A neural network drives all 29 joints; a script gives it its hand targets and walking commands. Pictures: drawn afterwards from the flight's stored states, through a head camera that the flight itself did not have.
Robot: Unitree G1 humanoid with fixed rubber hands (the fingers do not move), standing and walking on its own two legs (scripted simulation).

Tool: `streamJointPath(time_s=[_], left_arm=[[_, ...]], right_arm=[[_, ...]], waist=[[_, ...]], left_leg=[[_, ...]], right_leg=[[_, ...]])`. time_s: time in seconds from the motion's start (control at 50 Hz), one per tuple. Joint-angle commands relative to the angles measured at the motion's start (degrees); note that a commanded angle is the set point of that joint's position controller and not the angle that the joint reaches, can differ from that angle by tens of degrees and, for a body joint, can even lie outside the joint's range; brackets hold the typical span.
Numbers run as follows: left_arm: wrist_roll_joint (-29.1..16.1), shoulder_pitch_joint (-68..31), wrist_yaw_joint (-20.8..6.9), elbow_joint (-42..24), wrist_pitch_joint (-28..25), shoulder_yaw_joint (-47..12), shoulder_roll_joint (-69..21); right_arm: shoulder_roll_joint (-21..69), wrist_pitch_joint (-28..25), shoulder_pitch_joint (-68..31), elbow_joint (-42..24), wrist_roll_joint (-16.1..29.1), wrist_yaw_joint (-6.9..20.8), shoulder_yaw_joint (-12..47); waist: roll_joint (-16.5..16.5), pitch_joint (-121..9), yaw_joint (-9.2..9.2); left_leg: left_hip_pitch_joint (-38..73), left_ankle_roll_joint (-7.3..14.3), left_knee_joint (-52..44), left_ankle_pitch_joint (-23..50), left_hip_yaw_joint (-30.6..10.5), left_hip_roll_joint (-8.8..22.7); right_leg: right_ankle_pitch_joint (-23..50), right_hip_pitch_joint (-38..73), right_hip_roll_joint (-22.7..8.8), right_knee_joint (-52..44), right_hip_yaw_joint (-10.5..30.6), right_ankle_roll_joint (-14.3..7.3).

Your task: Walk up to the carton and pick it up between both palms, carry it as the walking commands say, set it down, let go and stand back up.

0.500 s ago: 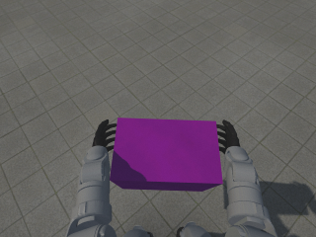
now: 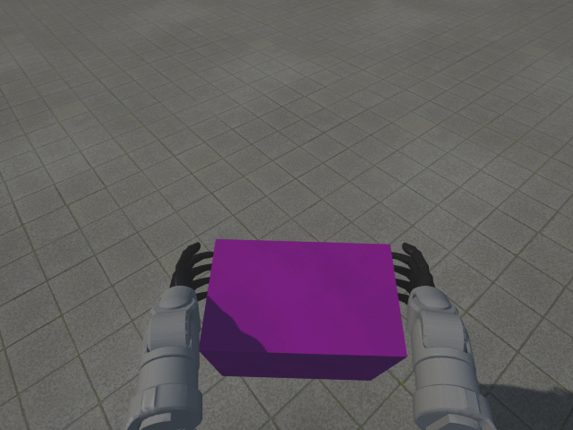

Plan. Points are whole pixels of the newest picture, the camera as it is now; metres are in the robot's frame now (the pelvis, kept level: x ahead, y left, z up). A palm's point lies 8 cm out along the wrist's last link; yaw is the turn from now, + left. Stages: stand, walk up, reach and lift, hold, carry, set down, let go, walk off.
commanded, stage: reach and lift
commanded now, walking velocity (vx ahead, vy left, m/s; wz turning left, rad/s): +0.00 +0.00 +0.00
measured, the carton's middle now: (299, 315) +0.32 -0.01 -0.07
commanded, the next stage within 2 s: hold in 1.38 s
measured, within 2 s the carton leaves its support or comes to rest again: neither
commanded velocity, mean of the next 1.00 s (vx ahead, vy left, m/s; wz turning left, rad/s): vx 0.00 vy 0.00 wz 0.00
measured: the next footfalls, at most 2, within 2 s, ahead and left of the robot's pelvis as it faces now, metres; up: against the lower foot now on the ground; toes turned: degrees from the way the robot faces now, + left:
none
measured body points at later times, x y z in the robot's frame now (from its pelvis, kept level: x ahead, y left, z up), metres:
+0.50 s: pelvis +0.01 +0.00 +0.01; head -0.05 +0.00 +0.46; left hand +0.32 +0.17 +0.06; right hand +0.31 -0.19 +0.06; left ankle +0.01 +0.10 -0.74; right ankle +0.03 -0.11 -0.74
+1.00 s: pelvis +0.01 -0.01 +0.01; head -0.04 -0.01 +0.46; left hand +0.31 +0.17 +0.06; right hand +0.31 -0.18 +0.06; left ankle +0.01 +0.10 -0.74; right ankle +0.03 -0.11 -0.74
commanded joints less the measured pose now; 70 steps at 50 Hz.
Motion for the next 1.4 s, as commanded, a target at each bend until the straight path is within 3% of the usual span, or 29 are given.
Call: streamJointPath(time_s=[0.0, 0.34, 0.44, 0.7, 1.38], left_arm=[[-11.8, -27.2, -15.7, 2.3, 0.6, -31.3, -49.7], [-15.0, -28.0, -15.8, -4.7, 8.6, -34.4, -48.9], [-14.0, -26.8, -15.5, -4.6, 10.5, -32.5, -47.2], [-14.1, -26.4, -14.7, -8.0, 10.9, -33.6, -47.4], [-15.4, -20.7, -14.8, -12.5, 11.8, -36.7, -45.9]], right_arm=[[49.0, 0.8, -27.5, 2.6, 11.7, 15.7, 32.3], [48.9, 8.9, -28.1, -4.9, 14.9, 15.3, 35.5], [47.6, 10.9, -27.4, -4.8, 14.6, 15.1, 34.4], [47.3, 10.7, -27.0, -6.3, 14.5, 14.9, 35.2], [48.4, 11.6, -20.6, -10.5, 15.8, 14.3, 39.0]], waist=[[0.2, -16.1, -0.05], [0.0, -8.5, -0.43], [-0.1, -4.8, -0.08], [0.1, -6.1, 1.34], [0.0, -5.3, 1.25]], left_leg=[[7.4, -0.5, -4.9, 9.3, -4.2, -1.2], [16.0, -0.6, -10.6, 7.3, -4.0, -0.5], [16.7, -0.6, -12.1, 6.6, -4.0, -0.5], [18.7, -1.3, -11.9, 10.5, -3.6, -0.7], [17.8, -1.2, -12.2, 10.4, -3.5, -1.1]], right_leg=[[10.0, 11.5, 1.7, -3.5, 3.8, -0.2], [7.8, 18.7, 1.4, -9.3, 3.2, 0.1], [7.1, 19.6, 1.4, -10.6, 3.1, 0.5], [9.5, 21.0, 1.8, -10.3, 3.6, 1.0], [9.9, 21.4, 1.7, -10.6, 3.9, 1.4]])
